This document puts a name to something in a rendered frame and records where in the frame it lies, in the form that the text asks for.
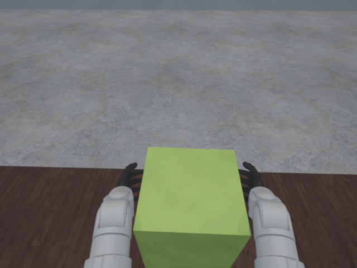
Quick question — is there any robot right forearm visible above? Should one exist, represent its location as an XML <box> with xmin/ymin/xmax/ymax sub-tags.
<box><xmin>248</xmin><ymin>186</ymin><xmax>305</xmax><ymax>268</ymax></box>

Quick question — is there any carton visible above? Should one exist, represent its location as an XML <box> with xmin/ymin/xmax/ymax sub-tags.
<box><xmin>133</xmin><ymin>147</ymin><xmax>252</xmax><ymax>268</ymax></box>

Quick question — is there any robot left forearm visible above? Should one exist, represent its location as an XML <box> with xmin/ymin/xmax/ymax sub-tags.
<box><xmin>84</xmin><ymin>186</ymin><xmax>134</xmax><ymax>268</ymax></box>

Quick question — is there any robot left hand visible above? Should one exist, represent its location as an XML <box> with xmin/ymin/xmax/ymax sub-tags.
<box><xmin>117</xmin><ymin>162</ymin><xmax>144</xmax><ymax>202</ymax></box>

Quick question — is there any robot right hand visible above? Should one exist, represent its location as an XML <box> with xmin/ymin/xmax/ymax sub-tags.
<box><xmin>238</xmin><ymin>162</ymin><xmax>264</xmax><ymax>203</ymax></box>

